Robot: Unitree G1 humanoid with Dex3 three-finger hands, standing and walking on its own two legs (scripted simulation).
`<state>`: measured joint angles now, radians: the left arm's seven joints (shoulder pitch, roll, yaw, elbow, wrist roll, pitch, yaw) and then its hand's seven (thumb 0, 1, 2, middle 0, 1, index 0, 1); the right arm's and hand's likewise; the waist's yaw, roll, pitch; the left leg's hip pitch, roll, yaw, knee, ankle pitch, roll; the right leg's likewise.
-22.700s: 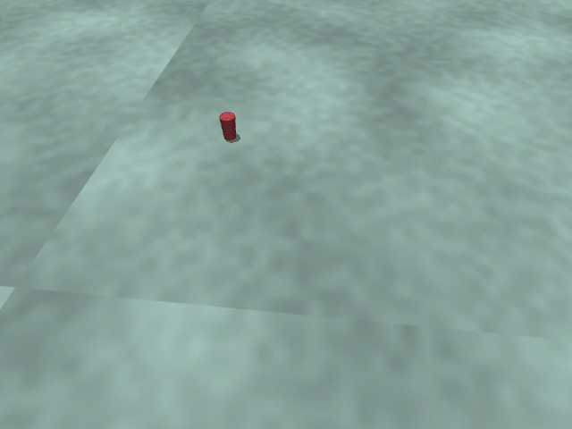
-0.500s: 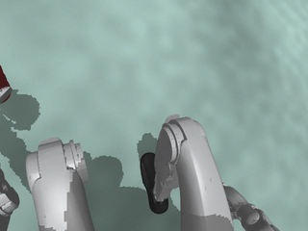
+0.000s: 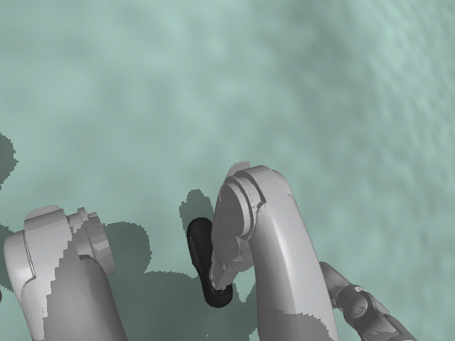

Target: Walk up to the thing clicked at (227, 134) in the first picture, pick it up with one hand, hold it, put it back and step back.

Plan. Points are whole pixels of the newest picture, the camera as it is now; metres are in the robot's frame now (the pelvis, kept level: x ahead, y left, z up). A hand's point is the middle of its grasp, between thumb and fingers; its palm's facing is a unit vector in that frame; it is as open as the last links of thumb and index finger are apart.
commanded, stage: lower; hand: left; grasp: from the side
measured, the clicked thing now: out of the picture +0.46 +0.31 -0.16
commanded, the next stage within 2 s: loosen in 1.18 s
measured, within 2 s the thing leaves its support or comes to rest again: rests again in 1.10 s
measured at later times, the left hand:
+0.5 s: hand out of the picture +0.46 +0.31 -0.17, palm faces +0.47 -0.88 -0.01, open 11.3 cm
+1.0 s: hand out of the picture +0.45 +0.31 -0.19, palm faces +0.47 -0.88 -0.02, open 11.3 cm
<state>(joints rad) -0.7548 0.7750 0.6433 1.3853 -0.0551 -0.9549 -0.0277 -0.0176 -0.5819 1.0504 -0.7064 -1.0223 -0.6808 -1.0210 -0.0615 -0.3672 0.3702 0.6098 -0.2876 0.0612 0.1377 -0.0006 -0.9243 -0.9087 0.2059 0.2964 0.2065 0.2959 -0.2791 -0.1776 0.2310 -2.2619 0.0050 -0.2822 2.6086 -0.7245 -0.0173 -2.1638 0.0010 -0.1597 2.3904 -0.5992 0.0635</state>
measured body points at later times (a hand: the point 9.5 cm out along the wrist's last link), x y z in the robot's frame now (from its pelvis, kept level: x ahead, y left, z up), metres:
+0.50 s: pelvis -0.01 +0.01 +0.00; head +0.25 +0.17 +0.32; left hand +0.43 +0.36 -0.17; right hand +0.13 -0.26 -0.05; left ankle +0.07 +0.13 -0.26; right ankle +0.14 -0.13 -0.26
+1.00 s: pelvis -0.01 +0.01 -0.01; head +0.25 +0.18 +0.31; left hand +0.42 +0.35 -0.19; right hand +0.13 -0.25 -0.04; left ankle +0.07 +0.13 -0.26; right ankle +0.14 -0.13 -0.26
